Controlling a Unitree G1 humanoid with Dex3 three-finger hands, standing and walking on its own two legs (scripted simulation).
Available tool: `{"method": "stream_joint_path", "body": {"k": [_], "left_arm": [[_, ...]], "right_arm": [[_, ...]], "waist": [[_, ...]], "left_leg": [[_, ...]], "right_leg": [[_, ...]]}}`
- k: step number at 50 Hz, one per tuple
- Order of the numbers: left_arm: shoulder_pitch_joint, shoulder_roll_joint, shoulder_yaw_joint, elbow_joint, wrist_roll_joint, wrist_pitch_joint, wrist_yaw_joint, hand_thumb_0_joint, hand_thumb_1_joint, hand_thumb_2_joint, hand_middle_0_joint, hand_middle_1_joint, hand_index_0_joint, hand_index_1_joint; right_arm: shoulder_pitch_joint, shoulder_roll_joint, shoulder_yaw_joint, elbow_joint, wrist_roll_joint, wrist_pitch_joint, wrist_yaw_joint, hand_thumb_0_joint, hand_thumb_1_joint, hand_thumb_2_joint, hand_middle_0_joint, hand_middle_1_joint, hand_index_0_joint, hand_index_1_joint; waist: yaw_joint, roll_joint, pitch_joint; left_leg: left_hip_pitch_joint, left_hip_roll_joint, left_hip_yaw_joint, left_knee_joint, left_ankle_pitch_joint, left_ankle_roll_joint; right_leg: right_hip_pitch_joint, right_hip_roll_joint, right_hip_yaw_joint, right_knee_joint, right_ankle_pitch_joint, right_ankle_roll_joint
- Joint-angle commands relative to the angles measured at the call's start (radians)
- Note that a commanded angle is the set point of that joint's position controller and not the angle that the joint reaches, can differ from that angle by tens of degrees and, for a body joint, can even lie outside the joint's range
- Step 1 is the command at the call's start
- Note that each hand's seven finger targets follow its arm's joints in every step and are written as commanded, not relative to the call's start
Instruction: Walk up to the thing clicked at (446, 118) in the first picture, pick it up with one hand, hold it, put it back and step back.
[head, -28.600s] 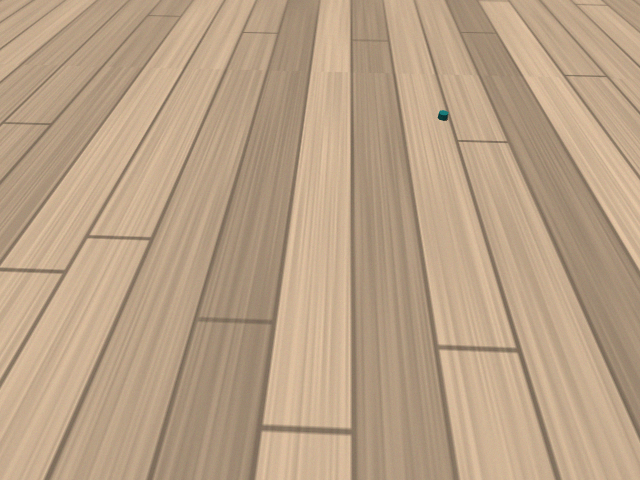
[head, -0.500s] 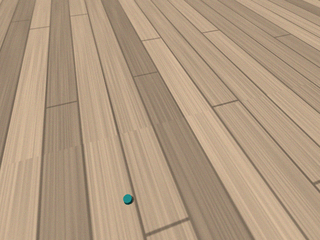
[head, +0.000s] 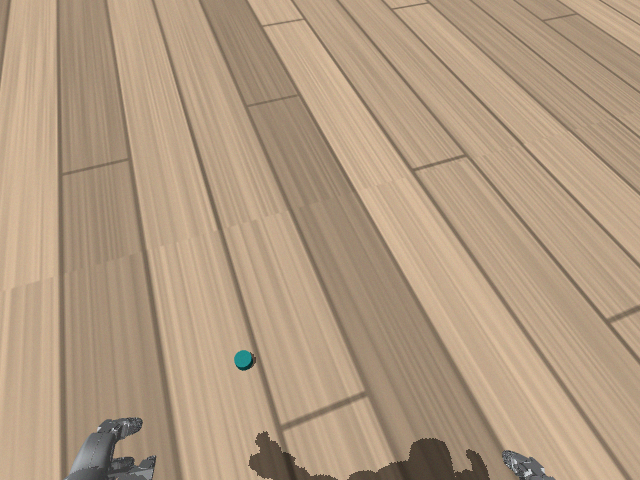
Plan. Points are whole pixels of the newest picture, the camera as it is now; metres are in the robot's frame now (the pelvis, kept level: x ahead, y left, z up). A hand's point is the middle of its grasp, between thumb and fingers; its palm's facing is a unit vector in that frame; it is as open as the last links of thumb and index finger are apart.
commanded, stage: rise first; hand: left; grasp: from above
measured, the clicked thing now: (243, 360) +0.50 +0.24 -0.75
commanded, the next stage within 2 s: none
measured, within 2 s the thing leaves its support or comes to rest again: neither
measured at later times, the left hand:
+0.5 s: hand out of the picture +0.14 +0.26 -0.20, palm faces -0.13 -0.90 -0.43, open 14.1 cm
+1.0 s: hand (163, 461) +0.19 +0.28 -0.32, palm faces -0.37 -0.67 -0.64, open 13.9 cm
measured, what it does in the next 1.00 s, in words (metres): lowers itself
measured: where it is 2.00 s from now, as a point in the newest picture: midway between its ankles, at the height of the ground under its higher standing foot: outside the picture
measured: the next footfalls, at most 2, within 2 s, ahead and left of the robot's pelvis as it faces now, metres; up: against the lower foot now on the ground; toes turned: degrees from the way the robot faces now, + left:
none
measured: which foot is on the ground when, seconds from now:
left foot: down 0.00-1.00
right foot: down 0.00-1.00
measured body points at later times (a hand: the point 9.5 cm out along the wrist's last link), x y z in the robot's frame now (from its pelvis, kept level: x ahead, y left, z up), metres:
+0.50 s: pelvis +0.00 +0.02 -0.06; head +0.09 +0.03 +0.38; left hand +0.15 +0.31 -0.17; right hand +0.16 -0.24 -0.15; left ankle +0.00 +0.14 -0.73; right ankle +0.02 -0.13 -0.73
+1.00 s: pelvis -0.03 +0.01 -0.17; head +0.12 +0.02 +0.25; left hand +0.21 +0.31 -0.28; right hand +0.15 -0.26 -0.27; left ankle +0.00 +0.14 -0.73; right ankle +0.02 -0.13 -0.73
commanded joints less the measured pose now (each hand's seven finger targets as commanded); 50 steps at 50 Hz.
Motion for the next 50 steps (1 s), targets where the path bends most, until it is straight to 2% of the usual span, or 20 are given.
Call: {"method": "stream_joint_path", "body": {"k": [1,4,6,7,10,11,12,13,14,18,20,21,22,25,32,34,35,40,44,50], "left_arm": [[0.086,0.185,0.053,-0.143,0.036,0.073,0.025,0.000,-0.216,0.995,-0.040,-1.050,-0.054,-1.035],[0.069,0.174,0.046,-0.209,0.049,0.125,0.037,0.000,-0.456,0.989,-0.067,-1.059,-0.069,-1.056],[0.078,0.144,0.030,-0.230,0.059,0.141,0.042,0.000,-0.527,0.982,-0.082,-1.058,-0.083,-1.057],[0.069,0.156,0.044,-0.267,0.065,0.140,0.045,0.000,-0.549,0.996,-0.078,-1.057,-0.074,-1.060],[0.056,0.161,0.048,-0.384,0.083,0.126,0.053,0.000,-0.560,0.990,-0.090,-1.051,-0.083,-1.058],[0.116,0.170,0.067,-0.368,0.092,0.130,0.056,0.000,-0.561,0.989,-0.081,-1.072,-0.077,-1.077],[0.085,0.141,0.037,-0.451,0.093,0.125,0.053,0.000,-0.563,0.990,-0.092,-1.063,-0.086,-1.069],[0.147,0.158,0.061,-0.432,0.101,0.133,0.057,0.000,-0.581,1.001,-0.084,-1.066,-0.074,-1.076],[0.142,0.145,0.046,-0.506,0.101,0.136,0.056,0.000,-0.588,1.005,-0.082,-1.070,-0.070,-1.082],[0.195,0.130,0.021,-0.622,0.111,0.175,0.055,0.000,-0.576,0.991,-0.094,-1.052,-0.081,-1.066],[0.291,0.137,0.038,-0.577,0.119,0.206,0.059,0.000,-0.574,0.983,-0.089,-1.058,-0.080,-1.067],[0.259,0.123,0.012,-0.651,0.121,0.209,0.054,0.000,-0.579,0.987,-0.083,-1.064,-0.074,-1.073],[0.289,0.139,0.031,-0.657,0.131,0.218,0.056,0.000,-0.573,0.985,-0.084,-1.060,-0.076,-1.069],[0.288,0.125,0.016,-0.743,0.134,0.238,0.056,0.000,-0.547,0.954,-0.093,-1.069,-0.093,-1.069],[0.398,0.132,0.028,-0.773,0.156,0.268,0.060,0.000,-0.526,0.934,-0.092,-1.074,-0.099,-1.067],[0.333,0.145,0.028,-0.837,0.165,0.260,0.064,0.000,-0.518,0.934,-0.094,-1.073,-0.100,-1.066],[0.320,0.140,0.018,-0.783,0.173,0.259,0.065,0.000,-0.508,0.924,-0.099,-1.065,-0.106,-1.058],[0.167,0.169,0.011,-0.637,0.254,0.174,0.066,0.000,-0.497,0.941,-0.074,-1.061,-0.078,-1.058],[0.013,0.198,-0.007,-0.569,0.356,0.061,0.080,0.000,-0.487,0.933,-0.080,-1.081,-0.090,-1.071],[-0.146,0.307,0.036,-0.515,0.495,-0.025,0.124,0.000,-0.523,0.973,-0.072,-1.092,-0.076,-1.089]], "right_arm": [[0.019,-0.164,-0.068,-0.172,0.003,-0.034,-0.006,0.000,-0.884,-0.892,0.200,0.300,0.200,0.300],[-0.002,-0.157,-0.064,-0.216,0.005,-0.046,-0.001,0.000,-0.872,-0.892,0.201,0.300,0.200,0.300],[0.017,-0.149,-0.063,-0.228,0.002,-0.057,0.006,0.000,-0.884,-0.894,0.201,0.300,0.200,0.300],[0.023,-0.149,-0.068,-0.234,-0.001,-0.063,0.006,0.000,-0.877,-0.893,0.201,0.300,0.200,0.300],[0.035,-0.142,-0.073,-0.256,-0.008,-0.089,0.009,0.000,-0.883,-0.895,0.200,0.300,0.200,0.300],[0.041,-0.142,-0.074,-0.261,-0.009,-0.096,0.007,0.000,-0.881,-0.894,0.200,0.300,0.200,0.300],[0.044,-0.140,-0.076,-0.277,-0.008,-0.102,0.006,0.000,-0.889,-0.896,0.201,0.300,0.200,0.300],[0.047,-0.135,-0.073,-0.275,-0.010,-0.107,0.002,0.000,-0.886,-0.896,0.201,0.300,0.200,0.300],[0.050,-0.143,-0.082,-0.292,-0.010,-0.111,-0.001,0.000,-0.884,-0.896,0.201,0.300,0.200,0.300],[0.037,-0.139,-0.077,-0.309,-0.013,-0.124,-0.008,0.000,-0.885,-0.896,0.201,0.300,0.200,0.300],[0.041,-0.138,-0.074,-0.303,-0.014,-0.129,-0.012,0.000,-0.889,-0.897,0.201,0.300,0.200,0.300],[0.028,-0.137,-0.074,-0.321,-0.016,-0.133,-0.011,0.000,-0.889,-0.897,0.200,0.300,0.200,0.300],[0.037,-0.139,-0.077,-0.321,-0.019,-0.135,-0.013,0.000,-0.889,-0.897,0.201,0.300,0.200,0.300],[0.016,-0.134,-0.070,-0.351,-0.020,-0.143,-0.013,0.000,-0.889,-0.897,0.200,0.300,0.200,0.300],[0.032,-0.119,-0.065,-0.365,-0.020,-0.158,-0.020,0.000,-0.891,-0.897,0.200,0.300,0.200,0.300],[0.015,-0.117,-0.063,-0.389,-0.019,-0.168,-0.026,0.000,-0.884,-0.896,0.200,0.300,0.200,0.300],[0.019,-0.123,-0.063,-0.369,-0.019,-0.170,-0.027,0.000,-0.885,-0.896,0.200,0.300,0.200,0.300],[0.011,-0.130,-0.065,-0.334,-0.024,-0.199,-0.019,0.000,-0.842,-0.884,0.200,0.300,0.200,0.300],[-0.008,-0.154,-0.077,-0.305,-0.021,-0.228,0.008,0.000,-0.850,-0.887,0.200,0.300,0.200,0.300],[-0.016,-0.190,-0.099,-0.277,-0.015,-0.231,0.022,0.000,-0.866,-0.892,0.200,0.300,0.200,0.300]], "waist": [[0.036,0.029,-0.257],[0.023,0.014,-0.213],[0.013,-0.004,-0.214],[0.010,0.016,-0.235],[0.008,0.048,-0.280],[0.008,0.063,-0.295],[-0.005,0.070,-0.315],[0.005,0.080,-0.333],[-0.008,0.077,-0.363],[-0.010,0.082,-0.357],[-0.006,0.064,-0.333],[-0.012,0.075,-0.341],[-0.007,0.084,-0.362],[-0.007,0.106,-0.365],[-0.005,0.082,-0.405],[-0.019,0.079,-0.429],[-0.036,0.066,-0.396],[-0.049,0.059,-0.365],[-0.038,0.102,-0.480],[-0.022,0.115,-0.661]], "left_leg": [[0.006,-0.061,0.022,-0.021,0.196,0.021],[-0.049,-0.049,0.015,0.019,0.135,0.021],[-0.093,-0.046,0.014,0.066,0.110,0.023],[-0.111,-0.045,0.017,0.098,0.117,0.022],[-0.166,-0.038,0.007,0.177,0.094,0.019],[-0.180,-0.037,0.006,0.199,0.090,0.020],[-0.178,-0.032,-0.001,0.210,0.092,0.018],[-0.192,-0.029,-0.004,0.227,0.102,0.016],[-0.184,-0.026,-0.007,0.242,0.119,0.018],[-0.230,-0.019,-0.024,0.290,0.145,0.013],[-0.269,-0.016,-0.029,0.305,0.116,0.013],[-0.280,-0.013,-0.038,0.311,0.097,0.012],[-0.279,-0.011,-0.043,0.322,0.113,0.011],[-0.304,-0.005,-0.054,0.345,0.106,0.005],[-0.382,-0.020,-0.033,0.436,0.097,0.018],[-0.395,-0.022,-0.030,0.462,0.090,0.022],[-0.426,-0.021,-0.031,0.476,0.067,0.023],[-0.609,-0.028,-0.033,0.599,-0.093,0.032],[-0.697,-0.030,-0.046,0.716,-0.091,0.021],[-0.830,-0.041,-0.035,0.879,-0.100,0.023]], "right_leg": [[0.134,0.039,-0.003,-0.037,0.160,-0.030],[0.054,0.048,-0.014,-0.002,0.082,-0.032],[0.003,0.050,-0.016,0.044,0.056,-0.028],[-0.025,0.049,-0.012,0.076,0.067,-0.029],[-0.098,0.048,-0.010,0.164,0.042,-0.028],[-0.112,0.044,-0.006,0.186,0.041,-0.028],[-0.139,0.048,-0.007,0.211,0.041,-0.030],[-0.147,0.045,-0.007,0.229,0.047,-0.030],[-0.157,0.045,-0.005,0.241,0.066,-0.030],[-0.204,0.045,-0.008,0.293,0.069,-0.030],[-0.229,0.047,-0.012,0.310,0.040,-0.029],[-0.248,0.046,-0.011,0.322,0.025,-0.030],[-0.250,0.045,-0.011,0.340,0.035,-0.031],[-0.300,0.048,-0.014,0.377,0.011,-0.034],[-0.331,0.043,-0.008,0.429,0.020,-0.032],[-0.344,0.043,-0.004,0.440,0.024,-0.032],[-0.385,0.044,-0.005,0.451,0.006,-0.030],[-0.569,0.038,0.009,0.573,-0.124,-0.033],[-0.715,0.031,0.019,0.735,-0.124,-0.040],[-0.833,0.026,0.029,0.890,-0.113,-0.043]]}}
